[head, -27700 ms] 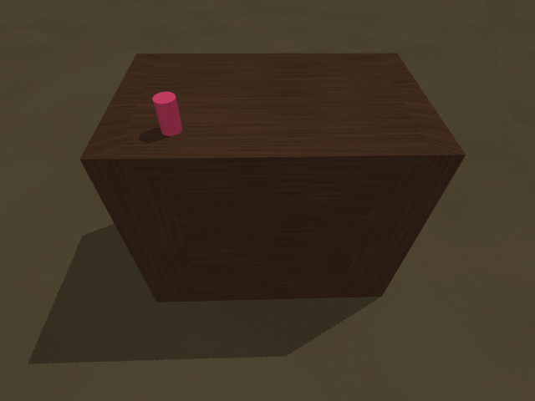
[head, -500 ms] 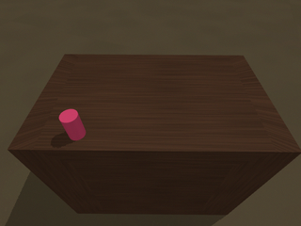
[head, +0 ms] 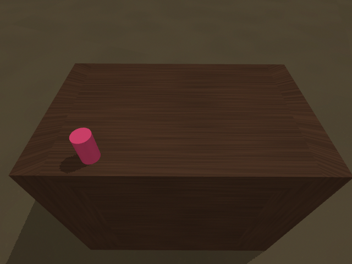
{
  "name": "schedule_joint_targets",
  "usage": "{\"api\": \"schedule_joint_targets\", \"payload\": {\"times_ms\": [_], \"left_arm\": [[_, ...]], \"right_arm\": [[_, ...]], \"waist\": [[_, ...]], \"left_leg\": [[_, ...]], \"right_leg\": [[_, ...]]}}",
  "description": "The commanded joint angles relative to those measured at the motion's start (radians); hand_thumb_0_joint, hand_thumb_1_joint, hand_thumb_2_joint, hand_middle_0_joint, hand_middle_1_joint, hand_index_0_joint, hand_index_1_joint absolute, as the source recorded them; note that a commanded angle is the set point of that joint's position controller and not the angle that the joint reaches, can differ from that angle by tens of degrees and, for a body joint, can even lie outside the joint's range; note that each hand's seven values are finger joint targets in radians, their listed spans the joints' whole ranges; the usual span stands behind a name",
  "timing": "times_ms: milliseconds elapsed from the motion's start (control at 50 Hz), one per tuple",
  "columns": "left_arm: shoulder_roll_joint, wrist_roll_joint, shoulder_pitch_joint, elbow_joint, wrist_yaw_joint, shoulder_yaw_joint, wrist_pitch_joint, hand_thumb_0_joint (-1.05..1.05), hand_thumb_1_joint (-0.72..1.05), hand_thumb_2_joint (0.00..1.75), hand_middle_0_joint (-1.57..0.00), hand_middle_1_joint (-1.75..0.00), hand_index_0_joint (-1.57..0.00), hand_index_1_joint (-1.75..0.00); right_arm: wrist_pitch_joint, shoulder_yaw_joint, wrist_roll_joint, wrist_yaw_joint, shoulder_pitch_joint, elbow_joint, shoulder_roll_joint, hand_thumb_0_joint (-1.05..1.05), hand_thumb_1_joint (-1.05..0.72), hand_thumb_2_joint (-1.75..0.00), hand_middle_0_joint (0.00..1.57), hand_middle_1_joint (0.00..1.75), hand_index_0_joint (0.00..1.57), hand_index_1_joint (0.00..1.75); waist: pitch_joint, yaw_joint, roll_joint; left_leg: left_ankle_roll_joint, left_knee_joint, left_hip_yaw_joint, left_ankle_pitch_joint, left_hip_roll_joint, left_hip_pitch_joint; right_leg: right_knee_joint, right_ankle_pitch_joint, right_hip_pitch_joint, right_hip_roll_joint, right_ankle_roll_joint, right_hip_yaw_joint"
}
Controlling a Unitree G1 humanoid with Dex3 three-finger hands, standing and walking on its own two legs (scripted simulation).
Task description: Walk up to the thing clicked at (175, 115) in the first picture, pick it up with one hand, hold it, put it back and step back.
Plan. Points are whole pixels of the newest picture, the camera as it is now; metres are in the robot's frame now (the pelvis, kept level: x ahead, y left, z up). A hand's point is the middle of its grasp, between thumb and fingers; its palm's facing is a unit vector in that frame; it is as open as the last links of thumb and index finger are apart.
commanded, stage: stand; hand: left
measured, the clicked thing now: (85, 146) +0.41 +0.25 +0.02
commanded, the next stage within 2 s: step back in 0.56 s
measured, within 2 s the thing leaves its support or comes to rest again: neither
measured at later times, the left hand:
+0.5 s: hand out of the picture +0.08 +0.26 -0.15, palm faces -0.02 -0.94 -0.35, open 7.4 cm
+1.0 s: hand out of the picture +0.06 +0.32 -0.18, palm faces -0.03 -0.93 -0.36, open 7.4 cm
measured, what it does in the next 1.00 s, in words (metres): lifts its right foot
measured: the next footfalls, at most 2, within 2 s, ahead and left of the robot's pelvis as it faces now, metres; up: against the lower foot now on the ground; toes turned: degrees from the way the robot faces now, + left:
right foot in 1.22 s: -0.12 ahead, -0.07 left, +0.00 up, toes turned -1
left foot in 1.54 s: -0.18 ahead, +0.16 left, +0.00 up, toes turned -4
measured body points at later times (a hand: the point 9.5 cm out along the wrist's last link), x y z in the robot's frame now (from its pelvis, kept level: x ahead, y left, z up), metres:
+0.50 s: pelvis +0.01 +0.00 +0.00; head +0.02 +0.00 +0.45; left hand +0.08 +0.30 -0.13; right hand +0.07 -0.30 -0.14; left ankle -0.05 +0.15 -0.75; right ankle +0.03 -0.12 -0.75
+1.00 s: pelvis -0.08 +0.05 -0.01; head -0.01 +0.08 +0.43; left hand +0.06 +0.37 -0.15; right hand -0.02 -0.27 -0.12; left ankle -0.07 +0.15 -0.75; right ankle -0.09 -0.09 -0.66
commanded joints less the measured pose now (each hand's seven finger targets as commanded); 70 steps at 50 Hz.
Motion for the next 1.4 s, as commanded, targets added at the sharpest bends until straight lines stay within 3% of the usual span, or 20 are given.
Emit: {"api": "schedule_joint_targets", "payload": {"times_ms": [0, 520, 540, 600, 620, 660, 680, 780, 800, 820, 840, 920, 1040, 1120, 1180, 1200, 1220, 1240, 1300, 1380], "left_arm": [[0.223, 0.0, -0.034, -0.061, 0.019, 0.041, -0.026, 0.0, 0.9, 0.9, -0.2, -0.3, -0.2, -0.3], [0.216, 0.001, -0.03, -0.059, 0.022, 0.04, -0.028, 0.0, 0.9, 0.9, -0.2, -0.3, -0.2, -0.3], [0.276, -0.012, -0.051, -0.097, 0.025, 0.084, -0.014, 0.0, 0.9, 0.9, -0.2, -0.3, -0.2, -0.3], [0.295, -0.019, -0.018, -0.134, 0.032, 0.102, -0.002, 0.0, 0.9, 0.9, -0.2, -0.3, -0.2, -0.3], [0.308, -0.016, -0.012, -0.155, 0.033, 0.109, 0.003, 0.0, 0.9, 0.9, -0.2, -0.3, -0.2, -0.3], [0.309, 0.011, -0.065, -0.205, 0.036, 0.108, 0.009, 0.0, 0.9, 0.9, -0.2, -0.3, -0.2, -0.3], [0.312, 0.019, -0.098, -0.229, 0.036, 0.108, 0.012, 0.0, 0.9, 0.9, -0.2, -0.3, -0.2, -0.3], [0.278, 0.013, -0.168, -0.304, 0.034, 0.089, 0.047, 0.0, 0.9, 0.9, -0.2, -0.3, -0.2, -0.3], [0.231, 0.003, -0.125, -0.313, 0.033, 0.083, 0.058, 0.0, 0.9, 0.9, -0.2, -0.3, -0.2, -0.3], [0.182, -0.003, -0.092, -0.313, 0.036, 0.077, 0.063, 0.0, 0.9, 0.9, -0.2, -0.3, -0.2, -0.3], [0.223, 0.007, -0.099, -0.309, 0.049, 0.096, 0.069, 0.0, 0.9, 0.9, -0.2, -0.3, -0.2, -0.3], [0.247, -0.006, 0.005, -0.265, 0.049, 0.101, 0.066, 0.0, 0.9, 0.9, -0.2, -0.3, -0.2, -0.3], [0.218, 0.012, -0.038, -0.353, 0.036, 0.107, 0.045, 0.0, 0.9, 0.9, -0.2, -0.3, -0.2, -0.3], [0.198, 0.012, 0.037, -0.34, 0.026, 0.113, 0.037, 0.0, 0.9, 0.9, -0.2, -0.3, -0.2, -0.3], [0.2, 0.028, 0.139, -0.297, 0.027, 0.118, 0.027, 0.0, 0.9, 0.9, -0.2, -0.3, -0.2, -0.3], [0.26, 0.038, 0.135, -0.309, 0.028, 0.135, 0.021, 0.0, 0.9, 0.9, -0.2, -0.3, -0.2, -0.3], [0.334, 0.022, 0.095, -0.328, 0.023, 0.152, 0.023, 0.0, 0.9, 0.9, -0.2, -0.3, -0.2, -0.3], [0.37, 0.029, 0.054, -0.358, 0.022, 0.154, 0.018, 0.0, 0.9, 0.9, -0.2, -0.3, -0.2, -0.3], [0.272, 0.015, -0.041, -0.396, 0.031, 0.13, 0.019, 0.0, 0.9, 0.9, -0.2, -0.3, -0.2, -0.3], [0.245, 0.028, 0.022, -0.416, 0.038, 0.127, 0.028, 0.0, 0.9, 0.9, -0.2, -0.3, -0.2, -0.3]], "right_arm": [[-0.017, -0.039, -0.001, -0.016, -0.012, -0.058, -0.206, 0.0, -0.9, -0.9, 0.2, 0.3, 0.2, 0.3], [-0.017, -0.039, 0.003, -0.018, -0.02, -0.057, -0.209, 0.0, -0.9, -0.9, 0.2, 0.3, 0.2, 0.3], [0.001, -0.062, 0.013, -0.017, -0.065, -0.078, -0.258, 0.0, -0.9, -0.9, 0.2, 0.3, 0.2, 0.3], [0.017, -0.067, 0.03, -0.018, -0.01, -0.111, -0.22, 0.0, -0.9, -0.9, 0.2, 0.3, 0.2, 0.3], [0.025, -0.069, 0.03, -0.017, -0.012, -0.131, -0.214, 0.0, -0.9, -0.9, 0.2, 0.3, 0.2, 0.3], [0.044, -0.08, 0.019, -0.012, 0.007, -0.153, -0.21, 0.0, -0.9, -0.9, 0.2, 0.3, 0.2, 0.3], [0.051, -0.083, 0.019, -0.008, 0.041, -0.163, -0.205, 0.0, -0.9, -0.9, 0.2, 0.3, 0.2, 0.3], [0.038, -0.111, -0.005, -0.003, 0.142, -0.168, -0.219, 0.0, -0.9, -0.9, 0.2, 0.3, 0.2, 0.3], [0.03, -0.124, -0.024, -0.005, 0.113, -0.188, -0.272, 0.0, -0.9, -0.9, 0.2, 0.3, 0.2, 0.3], [0.021, -0.138, -0.036, -0.006, 0.046, -0.215, -0.353, 0.0, -0.9, -0.9, 0.2, 0.3, 0.2, 0.3], [0.018, -0.146, -0.027, -0.005, 0.025, -0.241, -0.416, 0.0, -0.9, -0.9, 0.2, 0.3, 0.2, 0.3], [0.006, -0.118, -0.025, -0.031, -0.102, -0.29, -0.294, 0.0, -0.9, -0.9, 0.2, 0.3, 0.2, 0.3], [0.008, -0.119, -0.012, -0.047, 0.053, -0.284, -0.273, 0.0, -0.9, -0.9, 0.2, 0.3, 0.2, 0.3], [0.02, -0.117, -0.006, -0.041, 0.028, -0.306, -0.294, 0.0, -0.9, -0.9, 0.2, 0.3, 0.2, 0.3], [0.031, -0.106, 0.006, -0.033, -0.018, -0.326, -0.281, 0.0, -0.9, -0.9, 0.2, 0.3, 0.2, 0.3], [0.03, -0.096, 0.015, -0.03, -0.015, -0.333, -0.256, 0.0, -0.9, -0.9, 0.2, 0.3, 0.2, 0.3], [0.03, -0.087, 0.023, -0.029, -0.049, -0.347, -0.214, 0.0, -0.9, -0.9, 0.2, 0.3, 0.2, 0.3], [0.038, -0.095, 0.017, -0.043, -0.066, -0.334, -0.222, 0.0, -0.9, -0.9, 0.2, 0.3, 0.2, 0.3], [0.035, -0.092, 0.025, -0.042, 0.016, -0.296, -0.242, 0.0, -0.9, -0.9, 0.2, 0.3, 0.2, 0.3], [0.021, -0.077, 0.018, -0.046, 0.036, -0.303, -0.227, 0.0, -0.9, -0.9, 0.2, 0.3, 0.2, 0.3]], "waist": [[-0.045, -0.005, -0.012], [-0.074, -0.005, -0.011], [0.034, 0.006, -0.029], [-0.109, -0.001, -0.095], [-0.132, 0.007, -0.127], [-0.141, 0.001, -0.197], [-0.136, -0.02, -0.192], [-0.098, -0.078, -0.144], [-0.07, -0.052, 0.035], [-0.046, -0.013, 0.22], [-0.052, -0.048, 0.214], [-0.044, 0.04, 0.126], [-0.102, -0.048, 0.106], [-0.134, -0.035, 0.173], [-0.153, 0.015, 0.113], [-0.148, 0.01, 0.004], [-0.089, 0.023, -0.182], [-0.046, 0.05, -0.276], [-0.001, -0.02, -0.135], [-0.056, 0.025, -0.172]], "left_leg": [[0.051, -0.061, -0.052, 0.148, 0.094, -0.099], [0.047, -0.046, -0.043, 0.233, 0.097, -0.077], [0.075, 0.069, -0.039, 0.372, 0.069, -0.151], [0.069, 0.288, 0.016, 0.32, 0.004, -0.142], [0.068, 0.38, 0.027, 0.203, -0.04, -0.175], [0.087, 0.615, -0.022, -0.311, -0.072, -0.227], [0.096, 0.637, -0.068, -0.333, -0.045, -0.22], [0.079, 0.212, 0.004, 0.018, -0.043, -0.168], [0.099, 0.049, -0.193, 0.181, 0.082, -0.176], [0.155, -0.011, -0.422, 0.4, 0.249, -0.165], [0.259, -0.002, -0.5, 0.49, 0.34, -0.277], [0.247, 0.12, -0.241, 0.533, 0.212, -0.144], [0.295, 0.199, -0.235, 0.662, 0.243, 0.105], [0.246, 0.235, -0.184, 0.568, 0.205, 0.018], [0.185, 0.294, -0.158, 0.417, 0.172, -0.144], [0.131, 0.338, -0.139, 0.256, 0.115, -0.295], [0.066, 0.495, -0.043, -0.039, -0.072, -0.401], [0.046, 0.755, -0.06, -0.383, -0.126, -0.391], [0.042, 0.877, -0.146, -0.295, -0.142, -0.425], [0.02, 0.7, -0.079, -0.271, -0.12, -0.44]], "right_leg": [[-0.041, 0.163, 0.09, -0.113, -0.033, 0.095], [-0.022, 0.28, 0.129, -0.116, -0.032, 0.084], [0.045, 0.458, 0.056, -0.109, -0.043, 0.101], [0.055, 0.603, 0.101, -0.197, -0.148, 0.159], [0.031, 0.572, 0.099, -0.247, -0.193, 0.216], [0.015, 0.52, 0.027, -0.349, -0.279, 0.299], [0.04, 0.469, -0.029, -0.343, -0.278, 0.265], [0.229, 0.191, -0.147, -0.195, -0.143, 0.165], [0.374, -0.02, -0.205, -0.065, -0.093, 0.125], [0.546, -0.428, -0.318, 0.117, -0.044, 0.096], [0.706, -0.536, -0.261, 0.138, -0.029, 0.217], [0.91, -0.343, -0.355, 0.133, -0.023, 0.243], [0.616, -0.387, -0.345, 0.09, 0.027, 0.168], [0.309, -0.314, -0.162, 0.057, -0.002, 0.062], [0.049, -0.03, 0.04, 0.047, -0.037, 0.04], [0.068, 0.085, 0.111, -0.057, -0.079, 0.197], [0.027, 0.173, 0.048, -0.22, -0.217, 0.397], [-0.026, 0.287, -0.087, -0.384, -0.347, 0.552], [0.06, 0.42, -0.09, -0.237, -0.262, 0.302], [0.129, 0.475, 0.069, -0.192, -0.237, 0.24]]}}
